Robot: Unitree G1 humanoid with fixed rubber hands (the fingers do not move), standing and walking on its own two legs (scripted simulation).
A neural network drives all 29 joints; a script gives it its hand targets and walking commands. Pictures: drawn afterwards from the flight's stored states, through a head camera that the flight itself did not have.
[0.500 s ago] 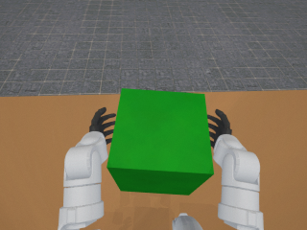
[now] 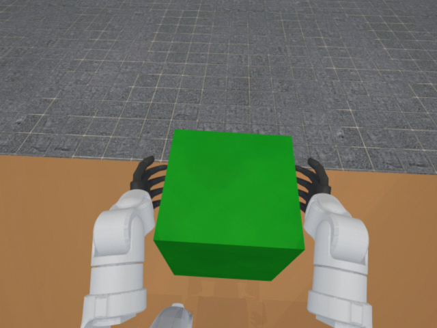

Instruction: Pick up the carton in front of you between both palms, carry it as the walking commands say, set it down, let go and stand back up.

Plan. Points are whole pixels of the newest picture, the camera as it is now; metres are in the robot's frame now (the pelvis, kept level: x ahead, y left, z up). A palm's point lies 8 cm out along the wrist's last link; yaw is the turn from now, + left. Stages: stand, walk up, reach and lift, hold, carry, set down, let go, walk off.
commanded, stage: carry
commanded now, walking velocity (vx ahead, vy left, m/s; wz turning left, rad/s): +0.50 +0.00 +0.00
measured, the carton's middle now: (227, 212) +0.34 +0.02 +0.00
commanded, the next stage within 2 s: none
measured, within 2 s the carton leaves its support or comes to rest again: neither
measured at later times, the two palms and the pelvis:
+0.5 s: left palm (175, 96) +0.64 +0.17 +0.04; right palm (292, 105) +0.63 -0.13 +0.04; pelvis +0.32 +0.05 -0.04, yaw -2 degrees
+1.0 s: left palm (197, 52) +0.94 +0.16 +0.00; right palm (284, 53) +0.96 -0.14 +0.00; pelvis +0.63 +0.00 -0.07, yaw +0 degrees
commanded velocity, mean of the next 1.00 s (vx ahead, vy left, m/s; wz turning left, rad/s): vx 0.50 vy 0.00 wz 0.00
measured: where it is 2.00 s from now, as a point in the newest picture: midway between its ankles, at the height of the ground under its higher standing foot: (230, 156)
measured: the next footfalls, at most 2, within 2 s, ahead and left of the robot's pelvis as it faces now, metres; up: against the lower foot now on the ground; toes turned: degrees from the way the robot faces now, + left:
left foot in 0.24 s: +0.34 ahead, +0.09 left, -0.04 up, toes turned +3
right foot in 0.76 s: +0.66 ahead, -0.05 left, -0.07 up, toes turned -4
